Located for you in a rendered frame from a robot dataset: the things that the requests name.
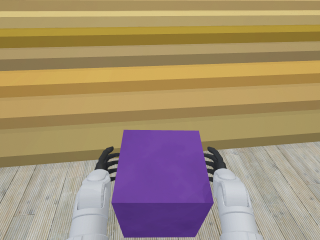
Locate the left robot forearm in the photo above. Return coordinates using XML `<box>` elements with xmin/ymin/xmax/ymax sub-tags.
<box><xmin>66</xmin><ymin>169</ymin><xmax>111</xmax><ymax>240</ymax></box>

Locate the right robot forearm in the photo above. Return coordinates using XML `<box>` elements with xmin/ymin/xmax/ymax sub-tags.
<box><xmin>213</xmin><ymin>168</ymin><xmax>264</xmax><ymax>240</ymax></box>

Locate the carton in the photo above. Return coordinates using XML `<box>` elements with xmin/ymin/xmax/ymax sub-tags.
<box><xmin>111</xmin><ymin>130</ymin><xmax>214</xmax><ymax>238</ymax></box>

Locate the robot left hand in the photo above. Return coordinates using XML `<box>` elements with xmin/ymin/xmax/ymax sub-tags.
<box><xmin>94</xmin><ymin>146</ymin><xmax>120</xmax><ymax>182</ymax></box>

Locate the robot right hand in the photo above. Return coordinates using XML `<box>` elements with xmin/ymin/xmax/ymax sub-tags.
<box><xmin>203</xmin><ymin>146</ymin><xmax>227</xmax><ymax>182</ymax></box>

